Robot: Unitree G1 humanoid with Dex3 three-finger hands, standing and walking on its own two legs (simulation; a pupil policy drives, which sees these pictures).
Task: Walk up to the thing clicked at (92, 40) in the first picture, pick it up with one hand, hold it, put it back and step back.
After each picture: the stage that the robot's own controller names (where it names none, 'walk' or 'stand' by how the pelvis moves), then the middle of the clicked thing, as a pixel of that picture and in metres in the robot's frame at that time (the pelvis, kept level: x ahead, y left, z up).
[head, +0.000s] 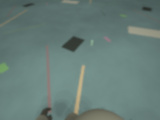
stand; (91, 42) +1.68 -0.03 -0.72
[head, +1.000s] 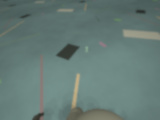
walk; (86, 49) +1.55 +0.19 -0.71
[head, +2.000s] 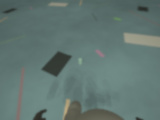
walk; (80, 61) +1.02 +0.24 -0.71
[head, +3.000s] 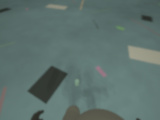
walk; (77, 82) +0.59 +0.17 -0.70
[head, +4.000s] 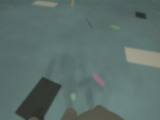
walk; (73, 96) +0.35 +0.15 -0.71
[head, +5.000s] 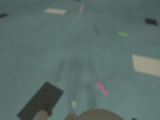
stand; (74, 104) +0.30 +0.16 -0.72
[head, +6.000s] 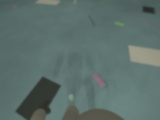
stand; (71, 97) +0.31 +0.21 -0.70
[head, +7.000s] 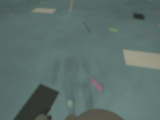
stand; (70, 103) +0.28 +0.22 -0.73
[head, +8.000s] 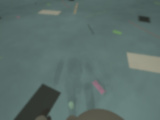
stand; (71, 105) +0.29 +0.21 -0.73
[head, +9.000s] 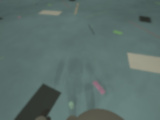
stand; (71, 105) +0.29 +0.21 -0.73
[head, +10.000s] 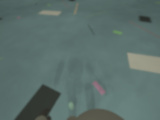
go down; (71, 105) +0.28 +0.22 -0.73
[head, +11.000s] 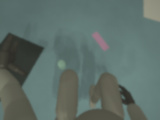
go down; (61, 64) +0.38 +0.22 -0.33
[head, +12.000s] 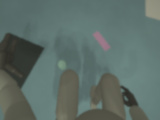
approach; (62, 65) +0.37 +0.22 -0.31
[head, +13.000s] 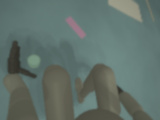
close in; (34, 61) +0.37 +0.26 -0.22
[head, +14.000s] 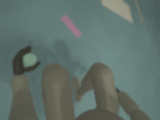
close; (29, 61) +0.37 +0.27 -0.22
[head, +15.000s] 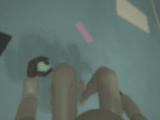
lift; (43, 66) +0.31 +0.25 -0.18
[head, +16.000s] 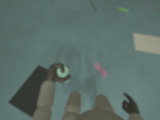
lift; (64, 74) +0.31 +0.18 +0.01
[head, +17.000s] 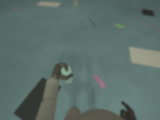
hold; (67, 75) +0.33 +0.17 +0.00
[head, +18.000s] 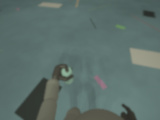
hold; (67, 75) +0.32 +0.17 +0.00
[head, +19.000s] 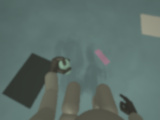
crouch; (65, 67) +0.37 +0.18 -0.08
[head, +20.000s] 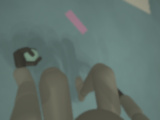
lower; (32, 57) +0.39 +0.26 -0.23
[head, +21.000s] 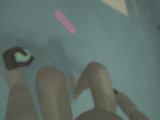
lower; (23, 58) +0.39 +0.27 -0.23
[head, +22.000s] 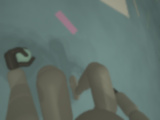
lower; (24, 58) +0.39 +0.27 -0.23
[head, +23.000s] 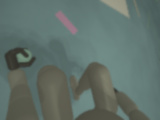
lower; (24, 58) +0.38 +0.27 -0.23
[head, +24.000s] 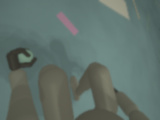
loosen; (26, 58) +0.38 +0.27 -0.23
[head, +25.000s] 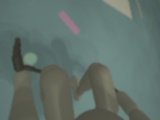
withdraw; (29, 60) +0.37 +0.26 -0.23
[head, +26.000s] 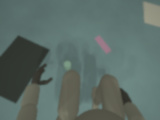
walk; (67, 65) +0.40 +0.20 -0.33
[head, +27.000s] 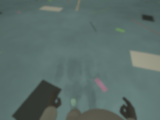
stand; (73, 102) +0.32 +0.16 -0.66
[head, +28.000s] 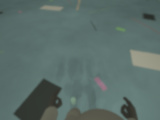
stand; (73, 100) +0.32 +0.17 -0.67
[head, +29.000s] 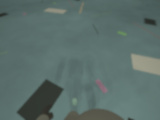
stand; (74, 101) +0.33 +0.16 -0.71
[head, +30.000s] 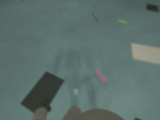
walk; (75, 92) +0.36 +0.14 -0.71
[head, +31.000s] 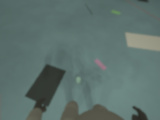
walk; (78, 80) +0.49 +0.12 -0.70
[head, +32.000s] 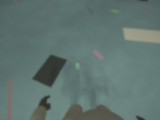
walk; (77, 66) +0.77 +0.21 -0.69
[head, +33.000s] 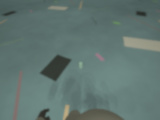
stand; (80, 65) +0.97 +0.20 -0.71
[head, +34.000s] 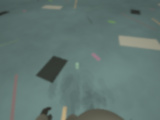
stand; (77, 65) +0.95 +0.23 -0.73
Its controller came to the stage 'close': yes
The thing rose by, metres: 0.70
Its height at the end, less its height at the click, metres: +0.00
